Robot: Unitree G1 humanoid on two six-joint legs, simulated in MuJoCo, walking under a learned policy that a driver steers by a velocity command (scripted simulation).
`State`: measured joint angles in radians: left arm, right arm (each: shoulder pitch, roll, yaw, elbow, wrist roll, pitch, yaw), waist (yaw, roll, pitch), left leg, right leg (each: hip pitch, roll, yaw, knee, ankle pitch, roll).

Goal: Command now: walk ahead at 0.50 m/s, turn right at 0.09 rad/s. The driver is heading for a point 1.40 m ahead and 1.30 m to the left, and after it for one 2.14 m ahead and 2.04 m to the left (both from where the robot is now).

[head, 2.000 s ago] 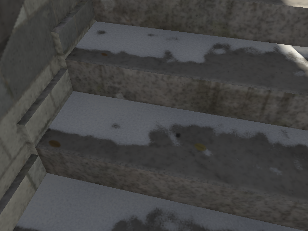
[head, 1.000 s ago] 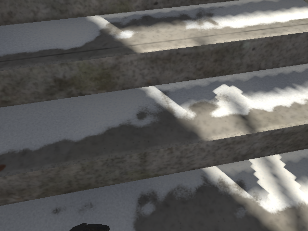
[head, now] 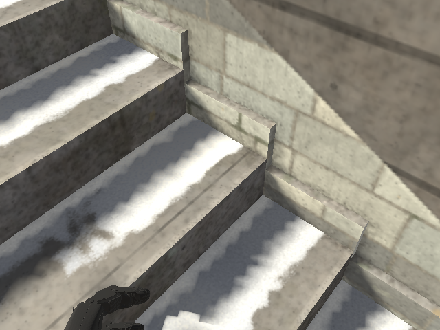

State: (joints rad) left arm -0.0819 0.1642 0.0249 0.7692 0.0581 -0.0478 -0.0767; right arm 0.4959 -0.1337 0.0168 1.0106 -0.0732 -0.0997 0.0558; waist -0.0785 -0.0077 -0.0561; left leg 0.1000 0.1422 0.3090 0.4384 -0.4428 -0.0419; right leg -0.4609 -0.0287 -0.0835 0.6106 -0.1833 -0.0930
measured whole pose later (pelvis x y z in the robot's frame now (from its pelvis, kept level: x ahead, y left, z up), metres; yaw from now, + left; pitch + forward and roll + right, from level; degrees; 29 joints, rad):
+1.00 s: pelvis +0.48 +0.04 +0.17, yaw +29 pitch +6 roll -3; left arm 0.34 0.16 0.01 1.07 0.07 -0.07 -0.03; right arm 0.18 -0.18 -0.03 0.82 -0.03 -0.01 0.06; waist 0.01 0.05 -0.15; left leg -1.14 -0.03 -0.11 2.22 -0.25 0.24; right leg -0.44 0.02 -0.14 0.63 -0.31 -0.05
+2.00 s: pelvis +0.86 +0.35 +0.46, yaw +68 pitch +5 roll -3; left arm 0.34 0.21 0.02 0.92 0.04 -0.06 -0.01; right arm 0.16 -0.32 -0.05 0.93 -0.04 -0.06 0.09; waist 0.06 0.06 -0.11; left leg -0.94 -0.02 -0.10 1.79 -0.11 0.17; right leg -0.59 -0.05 -0.17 0.99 -0.48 -0.04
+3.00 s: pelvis +1.01 +0.97 +0.69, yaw +63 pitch +6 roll -1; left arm 0.00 0.11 -0.06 0.73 0.02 0.03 -0.09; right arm 0.38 -0.14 0.03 1.11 -0.11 -0.08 0.09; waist 0.04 0.05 -0.14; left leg 0.07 0.10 0.36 0.27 -0.38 0.00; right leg -1.08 0.01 -0.08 1.48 -0.49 -0.17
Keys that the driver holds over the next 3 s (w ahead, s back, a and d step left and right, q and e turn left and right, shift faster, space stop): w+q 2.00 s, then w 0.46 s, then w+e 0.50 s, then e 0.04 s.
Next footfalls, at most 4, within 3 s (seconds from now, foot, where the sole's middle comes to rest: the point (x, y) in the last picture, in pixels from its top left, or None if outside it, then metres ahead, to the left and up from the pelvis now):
0.38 left None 0.30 0.11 -0.59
0.82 right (225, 292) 0.57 -0.03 -0.59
1.28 left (90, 256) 0.61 0.30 -0.42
1.80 right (75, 102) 1.00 0.36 -0.25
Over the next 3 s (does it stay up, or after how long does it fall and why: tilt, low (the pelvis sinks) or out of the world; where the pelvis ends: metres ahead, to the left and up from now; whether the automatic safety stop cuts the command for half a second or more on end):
stays up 1.01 0.97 0.69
